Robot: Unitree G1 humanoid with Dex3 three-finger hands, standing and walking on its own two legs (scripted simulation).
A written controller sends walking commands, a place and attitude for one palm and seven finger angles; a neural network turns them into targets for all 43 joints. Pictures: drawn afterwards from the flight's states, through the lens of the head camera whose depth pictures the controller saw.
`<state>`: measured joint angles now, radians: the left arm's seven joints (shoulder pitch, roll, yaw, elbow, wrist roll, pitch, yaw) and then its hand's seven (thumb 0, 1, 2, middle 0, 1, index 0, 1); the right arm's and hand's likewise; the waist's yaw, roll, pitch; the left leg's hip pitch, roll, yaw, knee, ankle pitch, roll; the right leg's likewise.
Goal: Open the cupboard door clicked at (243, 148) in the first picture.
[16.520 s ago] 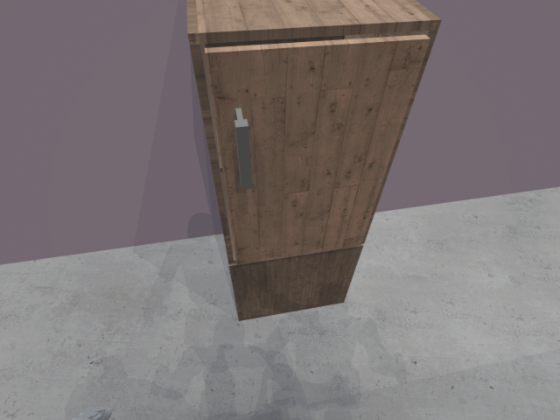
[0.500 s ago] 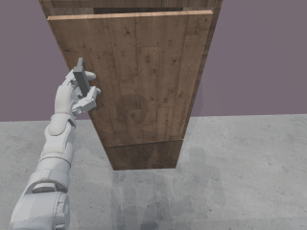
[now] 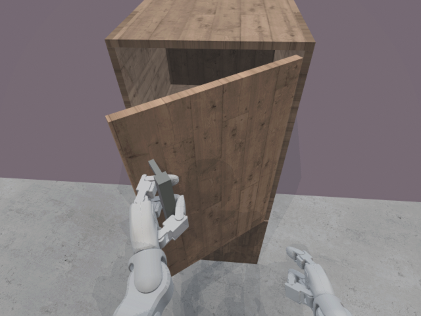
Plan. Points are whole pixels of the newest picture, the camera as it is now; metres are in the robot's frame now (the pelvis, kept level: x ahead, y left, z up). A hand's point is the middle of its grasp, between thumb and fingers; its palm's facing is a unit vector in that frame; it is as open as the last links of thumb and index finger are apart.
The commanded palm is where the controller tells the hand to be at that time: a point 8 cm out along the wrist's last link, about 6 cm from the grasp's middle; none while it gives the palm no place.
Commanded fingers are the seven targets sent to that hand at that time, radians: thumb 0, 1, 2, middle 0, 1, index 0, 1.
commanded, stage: pull the door open along its arc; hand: left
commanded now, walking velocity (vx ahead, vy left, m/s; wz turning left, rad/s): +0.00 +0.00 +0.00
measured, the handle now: (163, 195) +0.31 +0.11 +0.10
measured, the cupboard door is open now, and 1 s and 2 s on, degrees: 36 44 43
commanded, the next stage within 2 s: open thumb and fingers to let go in 0.18 s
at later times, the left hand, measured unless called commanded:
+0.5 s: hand (198, 233) +0.23 +0.04 +0.10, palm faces +0.40 -0.91 -0.02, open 7.1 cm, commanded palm +0.18 +0.08 +0.10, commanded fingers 0.00 0.06 0.54 -0.34 -1.26 -0.34 -1.26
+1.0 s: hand (198, 234) +0.23 +0.04 +0.10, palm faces +0.38 -0.93 +0.00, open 14.6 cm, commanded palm +0.19 +0.09 +0.10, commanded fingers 0.00 -0.50 0.30 -0.17 -0.45 -0.17 -0.45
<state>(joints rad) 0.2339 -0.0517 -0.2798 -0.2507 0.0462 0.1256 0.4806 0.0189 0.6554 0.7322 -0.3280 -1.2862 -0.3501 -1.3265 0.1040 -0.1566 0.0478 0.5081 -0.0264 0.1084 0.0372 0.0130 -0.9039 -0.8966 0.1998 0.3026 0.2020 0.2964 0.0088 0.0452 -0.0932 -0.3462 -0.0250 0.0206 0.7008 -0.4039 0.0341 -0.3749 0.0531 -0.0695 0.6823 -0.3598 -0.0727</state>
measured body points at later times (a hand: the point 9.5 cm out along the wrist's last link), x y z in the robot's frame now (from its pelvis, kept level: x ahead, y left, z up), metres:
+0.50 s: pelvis -0.01 -0.06 +0.00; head -0.03 -0.10 +0.44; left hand +0.21 +0.09 +0.11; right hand +0.17 -0.28 -0.10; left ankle -0.02 +0.10 -0.71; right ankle +0.00 -0.07 -0.72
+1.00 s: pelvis -0.03 -0.05 +0.00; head -0.03 -0.09 +0.45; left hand +0.21 +0.09 +0.11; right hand +0.16 -0.27 -0.10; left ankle -0.02 +0.11 -0.72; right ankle +0.00 -0.07 -0.72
